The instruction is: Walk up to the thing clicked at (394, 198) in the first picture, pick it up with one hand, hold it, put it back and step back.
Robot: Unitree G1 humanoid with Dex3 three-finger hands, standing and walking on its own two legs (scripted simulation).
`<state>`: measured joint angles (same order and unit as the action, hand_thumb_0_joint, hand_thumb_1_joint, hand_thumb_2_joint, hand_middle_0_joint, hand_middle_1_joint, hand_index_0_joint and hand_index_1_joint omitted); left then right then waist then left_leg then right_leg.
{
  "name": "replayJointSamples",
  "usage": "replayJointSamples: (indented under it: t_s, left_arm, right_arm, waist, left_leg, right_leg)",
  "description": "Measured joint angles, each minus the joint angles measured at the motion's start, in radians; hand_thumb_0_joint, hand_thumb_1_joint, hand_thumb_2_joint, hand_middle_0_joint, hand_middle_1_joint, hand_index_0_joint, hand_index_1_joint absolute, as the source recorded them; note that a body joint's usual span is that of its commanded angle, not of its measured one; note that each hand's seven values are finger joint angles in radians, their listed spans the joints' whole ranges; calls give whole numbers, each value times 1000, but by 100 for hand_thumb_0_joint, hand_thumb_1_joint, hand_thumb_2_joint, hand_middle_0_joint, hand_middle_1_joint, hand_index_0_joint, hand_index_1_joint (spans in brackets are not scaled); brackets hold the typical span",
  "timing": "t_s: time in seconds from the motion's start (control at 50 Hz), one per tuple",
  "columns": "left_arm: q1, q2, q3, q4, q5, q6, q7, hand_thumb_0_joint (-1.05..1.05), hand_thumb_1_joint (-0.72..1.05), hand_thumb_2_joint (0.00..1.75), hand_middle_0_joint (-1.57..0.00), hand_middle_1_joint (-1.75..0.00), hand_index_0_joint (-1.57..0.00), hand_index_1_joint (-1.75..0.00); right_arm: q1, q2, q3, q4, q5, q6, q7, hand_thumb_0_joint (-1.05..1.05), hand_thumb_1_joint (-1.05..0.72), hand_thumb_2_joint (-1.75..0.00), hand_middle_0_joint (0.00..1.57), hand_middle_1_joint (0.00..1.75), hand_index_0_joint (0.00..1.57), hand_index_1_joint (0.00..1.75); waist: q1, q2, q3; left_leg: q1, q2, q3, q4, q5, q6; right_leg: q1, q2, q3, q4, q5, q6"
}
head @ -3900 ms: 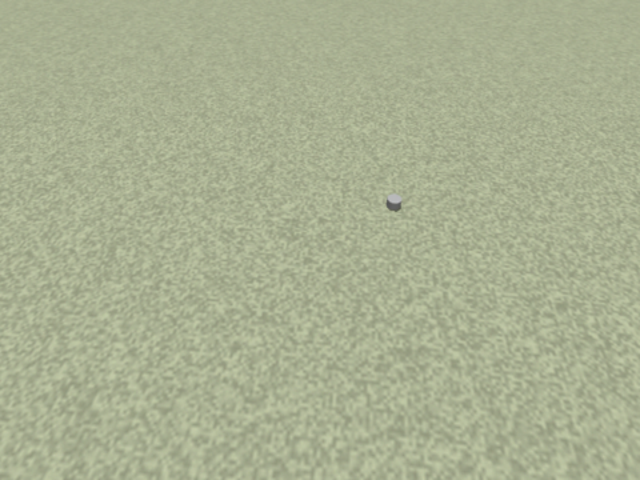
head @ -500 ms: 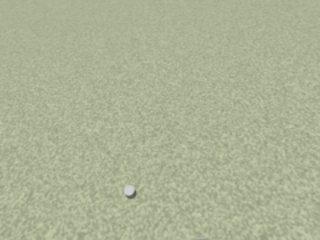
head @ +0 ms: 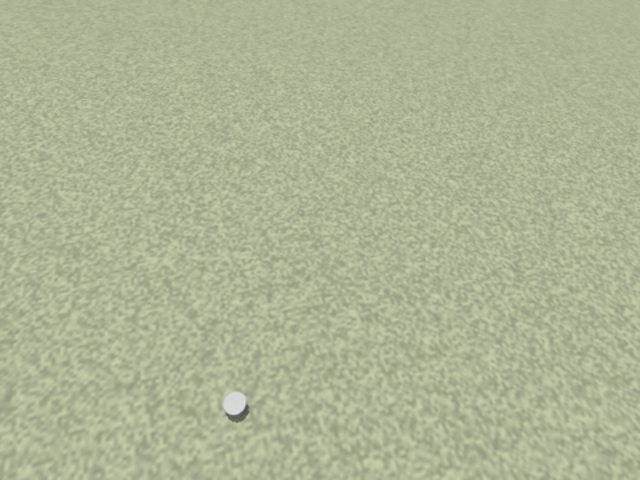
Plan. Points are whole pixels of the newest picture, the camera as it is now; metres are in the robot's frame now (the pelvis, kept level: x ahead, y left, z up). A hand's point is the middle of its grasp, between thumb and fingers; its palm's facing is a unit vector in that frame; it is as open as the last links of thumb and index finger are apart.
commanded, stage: walk up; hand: left
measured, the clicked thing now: (235, 405) +0.44 +0.20 -0.74
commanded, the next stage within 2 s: stand in 1.58 s
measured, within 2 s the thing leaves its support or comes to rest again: neither
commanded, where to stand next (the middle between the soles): +0.07 -0.02 m, yaw +0 degrees
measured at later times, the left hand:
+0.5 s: hand out of the picture +0.12 +0.24 -0.14, palm faces +0.00 -0.94 -0.35, open 7.3 cm
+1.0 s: hand out of the picture +0.14 +0.25 -0.14, palm faces +0.01 -0.94 -0.33, open 7.3 cm
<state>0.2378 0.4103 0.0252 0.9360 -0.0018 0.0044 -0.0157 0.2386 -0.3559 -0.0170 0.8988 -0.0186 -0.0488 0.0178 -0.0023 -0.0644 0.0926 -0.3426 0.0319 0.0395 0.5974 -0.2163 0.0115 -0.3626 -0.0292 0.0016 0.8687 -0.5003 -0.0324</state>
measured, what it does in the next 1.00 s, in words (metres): steps on the spot: right foot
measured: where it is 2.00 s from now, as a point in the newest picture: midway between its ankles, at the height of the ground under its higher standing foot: outside the picture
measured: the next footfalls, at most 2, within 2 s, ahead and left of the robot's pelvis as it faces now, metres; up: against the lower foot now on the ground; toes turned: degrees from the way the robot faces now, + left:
right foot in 0.10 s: +0.07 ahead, -0.15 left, +0.00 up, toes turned -2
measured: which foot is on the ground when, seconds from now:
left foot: down 0.00-1.00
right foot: up 0.00-0.08, down 0.10-1.00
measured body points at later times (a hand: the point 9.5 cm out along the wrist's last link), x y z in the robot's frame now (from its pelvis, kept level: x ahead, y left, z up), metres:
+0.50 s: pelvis +0.04 -0.02 +0.01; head +0.05 -0.02 +0.46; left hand +0.13 +0.29 -0.11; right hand +0.11 -0.31 -0.12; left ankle +0.07 +0.12 -0.73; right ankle +0.04 -0.15 -0.73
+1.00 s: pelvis +0.05 -0.01 +0.02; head +0.06 -0.01 +0.47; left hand +0.14 +0.30 -0.11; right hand +0.14 -0.31 -0.11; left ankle +0.07 +0.12 -0.73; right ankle +0.04 -0.15 -0.73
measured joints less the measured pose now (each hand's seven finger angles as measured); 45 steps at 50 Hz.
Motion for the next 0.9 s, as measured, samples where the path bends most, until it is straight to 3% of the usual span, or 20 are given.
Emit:
replayJointSamples:
  t_s: [0.08, 0.14, 0.18, 0.22, 0.28, 0.62, 0.9]
  left_arm:
    - [3, -12, 3, 28, 5, -9, -1, 0, 91, 90, -20, -30, -21, -30]
    - [-4, -26, 9, 59, 13, -21, 7, 0, 91, 90, -20, -30, -21, -30]
    - [-1, -35, 7, 73, 20, -27, 10, 0, 91, 90, -20, -30, -21, -30]
    - [0, -33, 0, 83, 21, -24, 7, 0, 91, 90, -20, -30, -21, -30]
    - [-17, -41, -8, 102, 12, -17, 4, 0, 91, 90, -20, -30, -21, -30]
    - [-173, -56, -19, 162, -6, -19, 4, 0, 91, 90, -20, -30, -21, -30]
    - [-189, -57, -16, 213, 1, -6, 2, 0, 91, 90, -20, -30, -21, -30]
  right_arm:
    - [-17, -19, 1, -3, 0, 8, -4, 0, -90, -90, 21, 30, 21, 30]
    - [-39, -39, 0, 11, 11, 26, -7, 0, -90, -90, 21, 30, 21, 30]
    - [-47, -39, 1, 31, 21, 40, -11, 0, -90, -90, 21, 30, 21, 30]
    - [-57, -31, 4, 52, 22, 44, -10, 0, -90, -90, 21, 30, 21, 30]
    - [-68, -32, 8, 79, 25, 31, -5, 0, -90, -90, 21, 30, 21, 30]
    - [-116, -7, 29, 219, 20, 26, -8, 0, -90, -90, 21, 30, 21, 30]
    - [-155, -5, 22, 241, 17, 29, -13, 0, -90, -90, 21, 30, 21, 30]
  waist:
    - [-4, 21, -12]
    - [-2, 70, -8]
    - [2, 98, -22]
    - [15, 88, -36]
    - [11, 100, -38]
    - [-5, 61, -36]
    - [-6, 59, -46]
  left_leg:
    - [8, 5, 4, 13, -18, -5]
    - [2, 30, -13, 67, -52, -21]
    - [3, 37, -33, 78, -80, -18]
    - [17, 11, -33, 65, -131, -7]
    - [46, 5, -33, 3, -24, -21]
    - [141, 3, -36, -156, 15, -35]
    - [180, -2, -39, -215, 36, -30]
  right_leg:
    - [33, -13, 2, -129, 52, 9]
    - [87, 8, -18, -238, 206, 34]
    - [101, 19, -32, -250, 204, 43]
    - [98, 5, -17, -243, 191, 41]
    - [112, -1, -18, -254, 188, 48]
    - [216, -2, -29, -431, 248, 51]
    - [267, -6, -34, -513, 280, 59]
